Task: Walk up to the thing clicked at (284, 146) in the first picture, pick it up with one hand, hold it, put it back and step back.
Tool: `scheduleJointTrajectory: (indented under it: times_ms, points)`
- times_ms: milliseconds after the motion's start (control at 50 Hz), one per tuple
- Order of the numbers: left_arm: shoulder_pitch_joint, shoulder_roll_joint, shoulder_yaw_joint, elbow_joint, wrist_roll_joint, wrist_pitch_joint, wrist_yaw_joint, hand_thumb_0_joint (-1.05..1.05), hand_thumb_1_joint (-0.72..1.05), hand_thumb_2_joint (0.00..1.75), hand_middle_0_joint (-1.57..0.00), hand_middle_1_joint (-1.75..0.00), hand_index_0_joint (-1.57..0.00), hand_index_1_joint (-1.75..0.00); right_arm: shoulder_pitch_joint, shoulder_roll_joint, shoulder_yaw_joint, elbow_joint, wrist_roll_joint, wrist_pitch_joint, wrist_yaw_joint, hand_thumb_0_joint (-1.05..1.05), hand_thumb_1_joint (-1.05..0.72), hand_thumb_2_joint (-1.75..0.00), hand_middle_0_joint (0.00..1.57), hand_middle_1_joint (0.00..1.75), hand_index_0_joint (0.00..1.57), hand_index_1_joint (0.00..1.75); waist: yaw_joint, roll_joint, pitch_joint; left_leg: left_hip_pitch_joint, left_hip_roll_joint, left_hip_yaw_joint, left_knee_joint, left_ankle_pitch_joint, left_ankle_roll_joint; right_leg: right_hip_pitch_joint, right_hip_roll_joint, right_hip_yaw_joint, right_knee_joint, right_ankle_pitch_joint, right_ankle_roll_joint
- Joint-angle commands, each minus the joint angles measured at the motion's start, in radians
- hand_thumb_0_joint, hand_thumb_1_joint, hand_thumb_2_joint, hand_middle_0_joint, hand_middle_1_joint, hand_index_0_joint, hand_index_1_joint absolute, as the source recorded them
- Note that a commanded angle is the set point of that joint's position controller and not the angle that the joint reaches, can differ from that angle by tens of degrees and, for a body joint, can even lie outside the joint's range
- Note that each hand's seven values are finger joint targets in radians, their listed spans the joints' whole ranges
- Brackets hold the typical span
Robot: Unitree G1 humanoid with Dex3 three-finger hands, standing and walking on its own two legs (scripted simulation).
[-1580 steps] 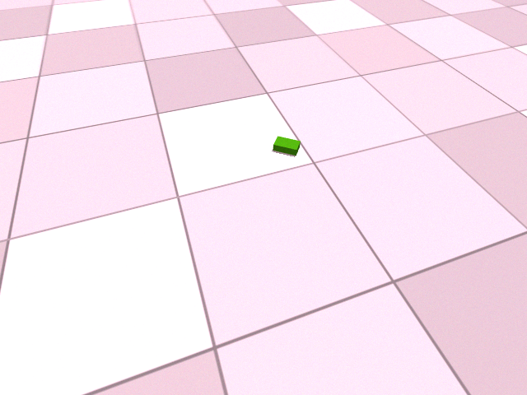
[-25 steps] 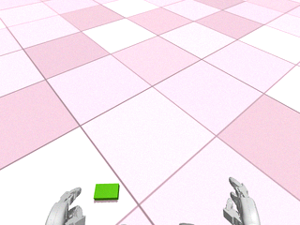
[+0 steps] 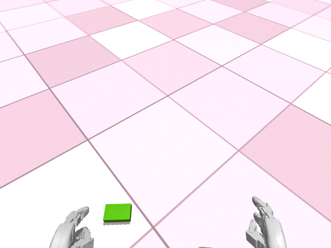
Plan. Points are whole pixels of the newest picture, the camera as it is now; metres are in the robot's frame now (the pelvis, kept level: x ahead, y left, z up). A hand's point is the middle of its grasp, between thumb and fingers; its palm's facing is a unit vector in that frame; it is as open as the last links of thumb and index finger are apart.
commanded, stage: home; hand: left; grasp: from above
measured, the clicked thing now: (118, 212) +0.44 +0.25 -0.69
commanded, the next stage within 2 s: stand in 0.52 s
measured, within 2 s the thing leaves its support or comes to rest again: neither
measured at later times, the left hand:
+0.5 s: hand (90, 244) +0.16 +0.18 -0.05, palm faces +0.04 -0.98 -0.20, open 7.4 cm
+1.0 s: hand out of the picture +0.09 +0.24 -0.11, palm faces +0.01 -0.94 -0.33, open 7.4 cm
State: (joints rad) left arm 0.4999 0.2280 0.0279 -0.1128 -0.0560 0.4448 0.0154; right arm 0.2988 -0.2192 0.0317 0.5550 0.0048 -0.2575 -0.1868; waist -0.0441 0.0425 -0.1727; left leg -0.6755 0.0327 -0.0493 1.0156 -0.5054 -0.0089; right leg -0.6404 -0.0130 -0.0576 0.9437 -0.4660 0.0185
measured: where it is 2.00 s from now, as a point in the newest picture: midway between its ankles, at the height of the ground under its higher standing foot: outside the picture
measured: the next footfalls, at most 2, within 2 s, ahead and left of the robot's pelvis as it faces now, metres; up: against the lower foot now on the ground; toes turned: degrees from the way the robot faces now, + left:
none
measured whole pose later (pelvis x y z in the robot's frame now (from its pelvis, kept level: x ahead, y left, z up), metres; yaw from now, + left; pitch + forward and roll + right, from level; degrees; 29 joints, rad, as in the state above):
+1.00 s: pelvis -0.01 +0.01 +0.04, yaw -1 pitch -2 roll +0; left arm 0.23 0.29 0.04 0.84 0.04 0.03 0.03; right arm 0.20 -0.29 -0.05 0.92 -0.05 -0.01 -0.02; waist 0.01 -0.01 0.03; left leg -0.31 0.00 0.01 0.70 -0.36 0.01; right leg -0.32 -0.05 -0.01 0.69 -0.34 0.03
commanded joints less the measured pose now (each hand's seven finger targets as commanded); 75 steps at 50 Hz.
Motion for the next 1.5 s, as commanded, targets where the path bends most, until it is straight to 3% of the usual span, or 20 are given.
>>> scheduleJointTrajectory:
  times_ms: [0, 300, 420, 580, 600, 620, 640, 660, 680, 720, 780, 820, 920, 1040, 1080, 1140, 1200, 1400, 1420, 1480]
  points:
    - [-0.020, 0.106, 0.069, -0.191, 0.008, -0.046, 0.008, 0.00, 0.90, 0.90, -0.20, -0.30, -0.20, -0.30, -0.071, -0.126, -0.055, -0.165, -0.002, -0.053, -0.009, 0.00, -0.90, -0.90, 0.20, 0.30, 0.20, 0.30, 0.007, 0.004, -0.060, 0.074, -0.026, -0.002, -0.169, 0.268, 0.016, 0.054, 0.035, -0.016, -0.141, 0.216, -0.017]
    - [-0.031, 0.109, 0.069, -0.211, 0.004, -0.045, 0.009, 0.00, 0.90, 0.90, -0.20, -0.30, -0.20, -0.30, -0.078, -0.126, -0.052, -0.173, 0.001, -0.050, -0.006, 0.00, -0.90, -0.90, 0.20, 0.30, 0.20, 0.30, 0.007, 0.021, -0.033, 0.051, -0.027, -0.005, -0.188, 0.154, 0.019, 0.030, 0.033, -0.012, -0.156, 0.126, -0.016]
    - [-0.019, 0.101, 0.062, -0.217, 0.002, -0.050, 0.009, 0.00, 0.90, 0.90, -0.20, -0.30, -0.20, -0.30, -0.074, -0.126, -0.055, -0.176, 0.000, -0.050, -0.007, 0.00, -0.90, -0.90, 0.20, 0.30, 0.20, 0.30, 0.005, 0.012, -0.071, 0.068, -0.024, -0.006, -0.173, 0.224, 0.017, 0.047, 0.035, -0.016, -0.138, 0.181, -0.020]
    - [-0.027, 0.104, 0.060, -0.209, 0.004, -0.046, 0.008, 0.00, 0.90, 0.90, -0.20, -0.30, -0.20, -0.30, -0.075, -0.124, -0.052, -0.181, 0.004, -0.048, -0.007, 0.00, -0.90, -0.90, 0.20, 0.30, 0.20, 0.30, 0.000, -0.009, -0.032, 0.043, -0.030, 0.006, -0.171, 0.162, 0.023, 0.026, 0.032, -0.008, -0.162, 0.131, -0.015]
    - [-0.315, 0.193, 0.059, 0.142, 0.113, -0.257, 0.046, 0.00, 0.90, 0.90, -0.20, -0.30, -0.20, -0.30, -0.148, -0.237, -0.096, 0.069, -0.128, 0.071, 0.052, 0.00, -0.90, -0.90, 0.20, 0.30, 0.20, 0.30, 0.073, -0.050, 0.185, 0.095, 0.019, -0.033, -0.243, 0.365, 0.063, 0.174, -0.041, 0.085, -0.187, 0.173, -0.076]
    - [-0.214, 0.202, 0.078, 0.310, 0.122, -0.325, 0.044, 0.00, 0.90, 0.90, -0.20, -0.30, -0.20, -0.30, -0.142, -0.240, -0.111, 0.070, -0.121, 0.115, 0.082, 0.00, -0.90, -0.90, 0.20, 0.30, 0.20, 0.30, 0.072, -0.087, 0.085, 0.173, 0.011, -0.006, -0.240, 0.427, 0.070, 0.226, -0.055, 0.128, -0.200, 0.234, -0.101]
    - [-0.195, 0.209, 0.075, 0.366, 0.131, -0.355, 0.040, 0.00, 0.90, 0.90, -0.20, -0.30, -0.20, -0.30, -0.128, -0.230, -0.104, 0.067, -0.120, 0.136, 0.102, 0.00, -0.90, -0.90, 0.20, 0.30, 0.20, 0.30, 0.062, -0.102, 0.057, 0.220, 0.003, 0.005, -0.231, 0.452, 0.072, 0.222, -0.060, 0.137, -0.209, 0.275, -0.110]
    - [-0.229, 0.215, 0.069, 0.393, 0.129, -0.374, 0.034, 0.00, 0.90, 0.90, -0.20, -0.30, -0.20, -0.30, -0.104, -0.238, -0.104, 0.069, -0.126, 0.149, 0.113, 0.00, -0.90, -0.90, 0.20, 0.30, 0.20, 0.30, 0.038, -0.058, 0.060, 0.217, 0.008, -0.020, -0.250, 0.405, 0.074, 0.216, -0.050, 0.139, -0.214, 0.281, -0.101]
    - [-0.249, 0.217, 0.060, 0.430, 0.124, -0.392, 0.029, 0.00, 0.90, 0.90, -0.20, -0.30, -0.20, -0.30, -0.116, -0.227, -0.098, 0.088, -0.106, 0.155, 0.129, 0.00, -0.90, -0.90, 0.20, 0.30, 0.20, 0.30, 0.049, -0.025, 0.042, 0.251, 0.004, -0.027, -0.282, 0.375, 0.075, 0.261, -0.062, 0.143, -0.209, 0.290, -0.094]
    - [-0.267, 0.215, 0.062, 0.508, 0.115, -0.405, 0.025, 0.00, 0.90, 0.90, -0.20, -0.30, -0.20, -0.30, -0.134, -0.210, -0.107, 0.123, -0.064, 0.166, 0.152, 0.00, -0.90, -0.90, 0.20, 0.30, 0.20, 0.30, 0.070, -0.076, 0.037, 0.296, -0.005, -0.006, -0.307, 0.341, 0.069, 0.277, -0.077, 0.147, -0.241, 0.279, -0.084]
    - [-0.297, 0.208, 0.060, 0.633, 0.101, -0.423, 0.028, 0.00, 0.90, 0.90, -0.20, -0.30, -0.20, -0.30, -0.160, -0.207, -0.115, 0.169, -0.050, 0.180, 0.163, 0.00, -0.90, -0.90, 0.20, 0.30, 0.20, 0.30, 0.073, -0.067, 0.030, 0.337, 0.001, -0.019, -0.327, 0.356, 0.062, 0.309, -0.088, 0.142, -0.287, 0.323, -0.068]
    - [-0.321, 0.214, 0.063, 0.699, 0.103, -0.438, 0.029, 0.00, 0.90, 0.90, -0.20, -0.30, -0.20, -0.30, -0.149, -0.201, -0.116, 0.200, -0.055, 0.192, 0.164, 0.00, -0.90, -0.90, 0.20, 0.30, 0.20, 0.30, 0.057, -0.066, 0.034, 0.372, 0.003, -0.013, -0.350, 0.362, 0.061, 0.326, -0.096, 0.149, -0.306, 0.350, -0.064]
    - [-0.340, 0.212, 0.059, 0.835, 0.099, -0.454, 0.029, 0.00, 0.90, 0.90, -0.20, -0.30, -0.20, -0.30, -0.164, -0.219, -0.119, 0.266, -0.057, 0.214, 0.163, 0.00, -0.90, -0.90, 0.20, 0.30, 0.20, 0.30, 0.058, -0.018, 0.145, 0.367, 0.022, -0.045, -0.472, 0.270, 0.063, 0.342, -0.080, 0.128, -0.400, 0.264, -0.050]
    - [-0.322, 0.219, 0.053, 0.977, 0.093, -0.460, 0.030, 0.00, 0.90, 0.90, -0.20, -0.30, -0.20, -0.30, -0.158, -0.235, -0.117, 0.350, -0.047, 0.224, 0.154, 0.00, -0.90, -0.90, 0.20, 0.30, 0.20, 0.30, 0.061, -0.039, 0.165, 0.448, 0.042, -0.057, -0.566, 0.340, 0.049, 0.424, -0.084, 0.124, -0.479, 0.338, -0.044]
    - [-0.329, 0.223, 0.052, 1.010, 0.090, -0.462, 0.031, 0.00, 0.90, 0.90, -0.20, -0.30, -0.20, -0.30, -0.144, -0.240, -0.115, 0.379, -0.044, 0.225, 0.152, 0.00, -0.90, -0.90, 0.20, 0.30, 0.20, 0.30, 0.056, -0.037, 0.176, 0.464, 0.043, -0.054, -0.596, 0.351, 0.046, 0.446, -0.087, 0.125, -0.504, 0.341, -0.041]
    - [-0.340, 0.220, 0.047, 1.050, 0.088, -0.458, 0.028, 0.00, 0.90, 0.90, -0.20, -0.30, -0.20, -0.30, -0.166, -0.250, -0.114, 0.403, -0.042, 0.230, 0.152, 0.00, -0.90, -0.90, 0.20, 0.30, 0.20, 0.30, 0.059, -0.001, 0.218, 0.450, 0.056, -0.072, -0.670, 0.251, 0.044, 0.457, -0.078, 0.117, -0.535, 0.266, -0.034]
    - [-0.330, 0.222, 0.042, 1.091, 0.089, -0.461, 0.027, 0.00, 0.90, 0.90, -0.20, -0.30, -0.20, -0.30, -0.172, -0.251, -0.111, 0.429, -0.038, 0.231, 0.153, 0.00, -0.90, -0.90, 0.20, 0.30, 0.20, 0.30, 0.063, -0.026, 0.211, 0.474, 0.056, -0.069, -0.686, 0.285, 0.042, 0.489, -0.085, 0.118, -0.563, 0.298, -0.030]
    - [-0.331, 0.232, 0.034, 1.158, 0.091, -0.463, 0.023, 0.00, 0.90, 0.90, -0.20, -0.30, -0.20, -0.30, -0.178, -0.261, -0.112, 0.475, -0.034, 0.240, 0.162, 0.00, -0.90, -0.90, 0.20, 0.30, 0.20, 0.30, 0.057, -0.033, 0.255, 0.480, 0.056, -0.067, -0.744, 0.183, 0.038, 0.474, -0.085, 0.121, -0.627, 0.222, -0.019]
    - [-0.333, 0.239, 0.035, 1.160, 0.090, -0.464, 0.023, 0.00, 0.90, 0.90, -0.20, -0.30, -0.20, -0.30, -0.178, -0.262, -0.112, 0.478, -0.034, 0.238, 0.162, 0.00, -0.90, -0.90, 0.20, 0.30, 0.20, 0.30, 0.056, -0.037, 0.235, 0.502, 0.056, -0.062, -0.740, 0.212, 0.038, 0.479, -0.092, 0.128, -0.632, 0.241, -0.020]
    - [-0.343, 0.245, 0.034, 1.168, 0.090, -0.461, 0.022, 0.00, 0.90, 0.90, -0.20, -0.30, -0.20, -0.30, -0.179, -0.259, -0.107, 0.486, -0.034, 0.243, 0.164, 0.00, -0.90, -0.90, 0.20, 0.30, 0.20, 0.30, 0.054, -0.032, 0.270, 0.465, 0.060, -0.069, -0.761, 0.140, 0.037, 0.462, -0.085, 0.126, -0.633, 0.186, -0.019]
